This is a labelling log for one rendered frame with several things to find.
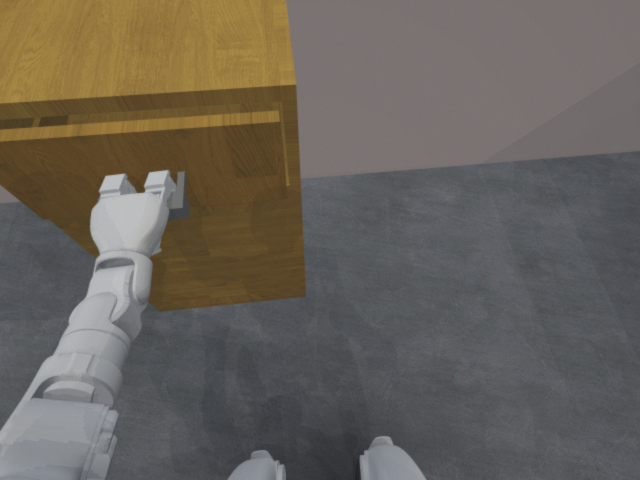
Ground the left robot hand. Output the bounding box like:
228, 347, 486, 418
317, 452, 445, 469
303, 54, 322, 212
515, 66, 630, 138
90, 170, 177, 259

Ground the left robot thigh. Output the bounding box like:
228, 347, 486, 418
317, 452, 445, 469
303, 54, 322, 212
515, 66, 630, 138
228, 458, 286, 480

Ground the left robot upper arm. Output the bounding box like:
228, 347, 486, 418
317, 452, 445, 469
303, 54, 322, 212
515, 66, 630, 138
0, 398, 119, 480

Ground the left robot forearm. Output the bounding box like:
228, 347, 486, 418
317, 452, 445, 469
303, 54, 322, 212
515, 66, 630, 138
0, 250, 153, 454

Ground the cabinet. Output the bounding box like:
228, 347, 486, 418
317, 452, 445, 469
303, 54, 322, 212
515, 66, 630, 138
0, 0, 306, 312

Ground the handle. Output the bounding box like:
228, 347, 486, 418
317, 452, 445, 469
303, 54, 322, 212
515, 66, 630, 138
97, 171, 189, 220

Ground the drawer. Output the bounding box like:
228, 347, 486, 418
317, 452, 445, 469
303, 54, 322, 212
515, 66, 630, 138
0, 101, 288, 220

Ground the left robot shin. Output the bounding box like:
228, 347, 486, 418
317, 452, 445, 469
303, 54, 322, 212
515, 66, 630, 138
250, 450, 275, 462

